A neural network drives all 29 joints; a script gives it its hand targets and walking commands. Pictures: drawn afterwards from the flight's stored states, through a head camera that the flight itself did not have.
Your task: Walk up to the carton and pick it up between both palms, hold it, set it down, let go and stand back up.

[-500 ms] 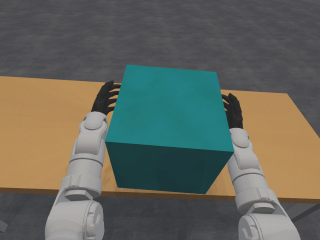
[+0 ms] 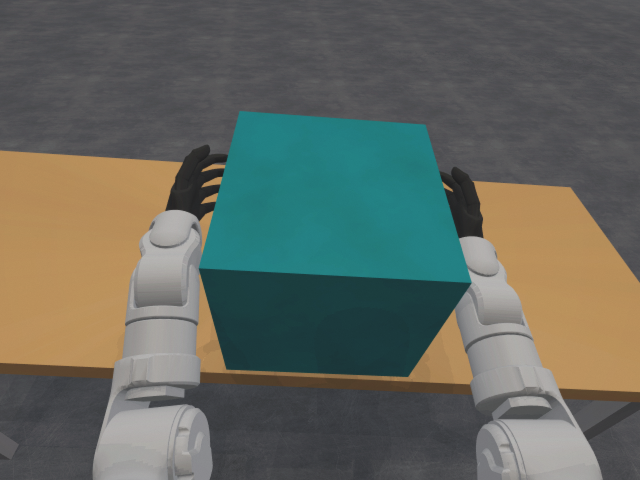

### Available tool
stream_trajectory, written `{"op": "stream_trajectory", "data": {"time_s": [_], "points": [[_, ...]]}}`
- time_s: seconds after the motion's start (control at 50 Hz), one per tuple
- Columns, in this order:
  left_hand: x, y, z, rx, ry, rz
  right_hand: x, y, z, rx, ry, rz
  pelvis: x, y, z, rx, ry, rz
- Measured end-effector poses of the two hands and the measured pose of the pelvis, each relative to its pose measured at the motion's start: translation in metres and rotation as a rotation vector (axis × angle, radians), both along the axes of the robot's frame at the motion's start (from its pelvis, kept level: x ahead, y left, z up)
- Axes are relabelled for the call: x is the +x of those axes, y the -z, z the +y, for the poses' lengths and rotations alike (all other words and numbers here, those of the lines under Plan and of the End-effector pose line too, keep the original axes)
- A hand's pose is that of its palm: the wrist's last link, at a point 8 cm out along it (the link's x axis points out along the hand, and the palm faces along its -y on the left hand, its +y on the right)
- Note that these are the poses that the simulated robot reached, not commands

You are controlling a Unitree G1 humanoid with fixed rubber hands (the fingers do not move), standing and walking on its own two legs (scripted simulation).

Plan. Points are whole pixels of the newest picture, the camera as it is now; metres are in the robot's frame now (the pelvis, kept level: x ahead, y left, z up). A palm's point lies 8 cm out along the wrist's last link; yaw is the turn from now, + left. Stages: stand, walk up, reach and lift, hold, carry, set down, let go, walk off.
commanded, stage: reach and lift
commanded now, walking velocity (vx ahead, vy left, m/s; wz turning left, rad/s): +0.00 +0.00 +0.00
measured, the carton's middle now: (325, 247) +0.38 -0.01 +0.11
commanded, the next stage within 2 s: hold in 0.86 s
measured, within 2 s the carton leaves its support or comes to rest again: neither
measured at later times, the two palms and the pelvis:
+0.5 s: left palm (179, 203) +0.38 +0.16 +0.18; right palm (461, 212) +0.37 -0.18 +0.17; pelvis +0.01 +0.00 +0.00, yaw +1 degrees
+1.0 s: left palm (173, 183) +0.38 +0.16 +0.21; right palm (465, 190) +0.38 -0.17 +0.20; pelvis +0.00 +0.00 +0.00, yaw +0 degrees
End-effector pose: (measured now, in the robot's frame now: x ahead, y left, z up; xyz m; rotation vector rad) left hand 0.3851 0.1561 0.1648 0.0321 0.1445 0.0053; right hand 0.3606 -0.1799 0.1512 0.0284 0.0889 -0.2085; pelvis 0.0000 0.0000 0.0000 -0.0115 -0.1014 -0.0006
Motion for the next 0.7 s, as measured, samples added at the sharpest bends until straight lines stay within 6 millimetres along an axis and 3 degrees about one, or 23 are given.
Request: {"op": "stream_trajectory", "data": {"time_s": [0.32, 0.7], "points": [[0.000, -0.007, 0.001, -0.006, -0.049, 0.015, 0.016, -0.019, 0.000, -0.009, -0.047, 0.015, 0.014, 0.000, -0.007, -0.004, -0.006, -0.011], [-0.009, -0.026, 0.008, -0.003, -0.052, 0.002, 0.007, -0.033, 0.007, 0.018, -0.046, 0.000, 0.007, 0.000, 0.004, -0.005, 0.004, -0.011]]}}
